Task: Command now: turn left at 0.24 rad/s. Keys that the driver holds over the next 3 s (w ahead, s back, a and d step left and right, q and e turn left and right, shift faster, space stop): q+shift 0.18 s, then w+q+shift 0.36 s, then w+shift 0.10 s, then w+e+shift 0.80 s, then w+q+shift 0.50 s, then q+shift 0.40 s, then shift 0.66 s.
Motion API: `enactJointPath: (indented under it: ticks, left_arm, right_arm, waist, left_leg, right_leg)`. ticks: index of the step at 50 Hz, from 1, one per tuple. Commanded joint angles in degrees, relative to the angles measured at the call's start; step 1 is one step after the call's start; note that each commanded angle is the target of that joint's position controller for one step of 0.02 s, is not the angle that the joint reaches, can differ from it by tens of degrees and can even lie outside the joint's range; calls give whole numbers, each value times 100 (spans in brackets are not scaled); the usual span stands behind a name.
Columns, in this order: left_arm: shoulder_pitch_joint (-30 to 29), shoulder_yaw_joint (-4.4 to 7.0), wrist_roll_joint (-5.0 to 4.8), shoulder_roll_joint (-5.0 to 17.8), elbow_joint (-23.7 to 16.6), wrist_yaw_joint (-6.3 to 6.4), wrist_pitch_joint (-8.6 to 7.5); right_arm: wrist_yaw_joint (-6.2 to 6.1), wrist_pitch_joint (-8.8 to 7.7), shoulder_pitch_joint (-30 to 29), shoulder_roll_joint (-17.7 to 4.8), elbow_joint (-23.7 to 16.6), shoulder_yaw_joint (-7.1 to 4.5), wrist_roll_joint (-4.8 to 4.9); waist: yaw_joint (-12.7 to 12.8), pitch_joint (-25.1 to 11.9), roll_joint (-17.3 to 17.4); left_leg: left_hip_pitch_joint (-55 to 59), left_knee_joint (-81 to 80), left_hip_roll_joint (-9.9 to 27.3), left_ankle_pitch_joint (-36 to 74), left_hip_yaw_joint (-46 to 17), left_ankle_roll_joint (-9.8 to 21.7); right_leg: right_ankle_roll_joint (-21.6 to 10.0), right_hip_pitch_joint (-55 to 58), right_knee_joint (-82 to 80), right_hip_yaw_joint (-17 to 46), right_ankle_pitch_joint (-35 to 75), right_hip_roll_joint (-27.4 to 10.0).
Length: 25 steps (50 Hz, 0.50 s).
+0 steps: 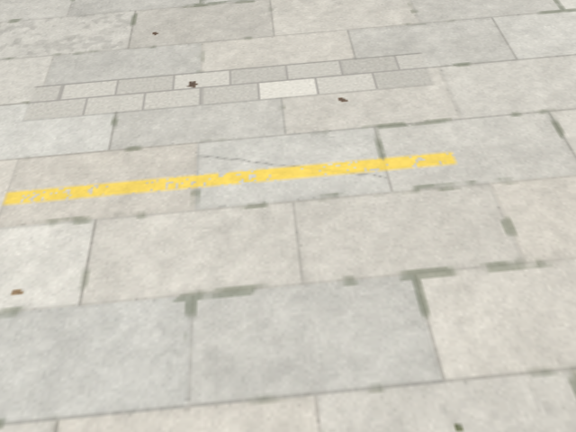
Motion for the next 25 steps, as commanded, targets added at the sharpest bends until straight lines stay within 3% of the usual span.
enactJointPath:
  ticks: [1,6,8,9,10,11,12,13,14,15,17,20,22,23,25]
  left_arm:
    - [172,268,65,988,-243,66,-82]
    - [219,308,11,981,-144,107,-80]
    - [76,322,-7,990,-108,120,-87]
    - [12,341,-29,1018,-70,132,-85]
    - [71,365,-15,1032,-78,124,-95]
    - [-335,244,1,652,-447,47,-113]
    - [-991,250,123,743,-766,11,-143]
    - [-1024,297,149,923,-718,-48,-220]
    - [-1035,331,60,1033,-679,-125,-319]
    - [-847,320,56,997,-560,-164,-380]
    - [-595,283,172,916,-297,-266,-353]
    - [-788,242,70,834,-257,-299,-247]
    - [-1092,186,67,771,-329,-293,-219]
    - [-1339,195,93,808,-438,-265,-219]
    - [-1539,207,35,902,-531,-238,-236]
  right_arm:
    - [71,-55,-334,-448,-499,-107,-11]
    - [142,-165,-306,-318,-720,-136,34]
    - [149,-212,-135,-243,-752,-142,70]
    - [160,-263,14,-216,-742,-136,71]
    - [169,-300,430,-438,-641,-211,-5]
    - [166,-293,1102,-1247,-493,-469,-78]
    - [188,-289,1535,-1480,-472,-589,17]
    - [169,-246,1303,-1161,-493,-514,33]
    - [121,-200,849,-1008,-573,-455,81]
    - [98,-235,599,-1010,-637,-454,59]
    - [142,-400,467,-943,-632,-426,49]
    - [164,-506,656,-978,-562,-455,47]
    - [159,-493,707,-1090,-546,-487,-2]
    - [177,-477,796,-1165,-511,-509,-6]
    - [194,-489,746,-1265,-527,-537,1]
  waist:
    - [306,-190,-989]
    - [249,-309,-755]
    - [101,-397,-731]
    - [-44,-459,-661]
    - [-172,-779,-335]
    - [-363,-799,1128]
    - [-725,-316,1647]
    - [-583,78,841]
    - [-332,307,349]
    - [-138,273,200]
    - [-110,-41,161]
    - [-248,-71,226]
    - [-412,-55,340]
    - [-498,26,340]
    - [-558,-7,456]
  left_leg:
    - [263,-437,-145,-196,46,178]
    - [239,-809,-128,-680,208,300]
    - [573,-1405,-199,-430,309,386]
    - [978,-2077,-266,106,275,457]
    - [1768,-2658,-211,19,-234,704]
    - [2812,-3480,989,-1591,-2503,1349]
    - [2955,-4402,1672,-2965,-4765,2132]
    - [2754,-4537,1658,-3595,-4540,2242]
    - [2325,-4491,1446,-3094,-4031,2070]
    - [2101,-4425,1116,-2403,-3453,1818]
    - [1995,-4291,576,-1426,-2750,1673]
    - [1876,-4228,332,-979,-2554,1671]
    - [1826,-4127,269,-683,-2585,1666]
    - [1828,-4096,340,-592,-2744,1683]
    - [1809,-3947,358,-573,-2897,1661]
  right_leg:
    - [-813,104,-843,767,986,-1600]
    - [-971,533,-364,757,2033,-2034]
    - [-813,533,11,519,2429,-1999]
    - [-592,382,353,271,2298,-1861]
    - [-272,-173,814,61,426,-1589]
    - [151,-1852,2358,-654,-1832,-716]
    - [264,-3384,3178,72,-2829,148]
    - [307,-3669,3645,600,-2125,-256]
    - [395,-3583,3523,600,-1316,-433]
    - [503,-3291,3232,509,-881,-560]
    - [720,-2759,3036,297,-368,-542]
    - [881,-2624,2337,141,-92,-477]
    - [959,-2497,1736,129,9,-423]
    - [997,-2478,1522,162,61,-434]
    - [994,-2224,1104,232,-5,-390]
